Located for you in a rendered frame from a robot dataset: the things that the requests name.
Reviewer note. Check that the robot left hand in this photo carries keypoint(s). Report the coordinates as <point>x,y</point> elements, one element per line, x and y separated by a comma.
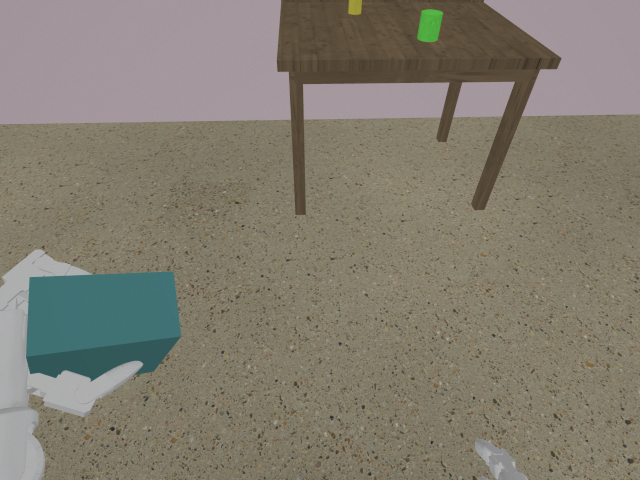
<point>69,392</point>

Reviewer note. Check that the robot right hand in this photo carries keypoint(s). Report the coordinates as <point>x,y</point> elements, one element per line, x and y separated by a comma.
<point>501,464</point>

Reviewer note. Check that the table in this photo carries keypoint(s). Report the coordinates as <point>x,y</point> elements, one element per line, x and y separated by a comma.
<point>321,43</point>

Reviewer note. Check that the sponge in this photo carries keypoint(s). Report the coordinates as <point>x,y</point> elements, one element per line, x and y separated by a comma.
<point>90,324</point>

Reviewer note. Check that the left robot forearm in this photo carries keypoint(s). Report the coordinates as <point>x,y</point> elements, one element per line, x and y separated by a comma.
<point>21,454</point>

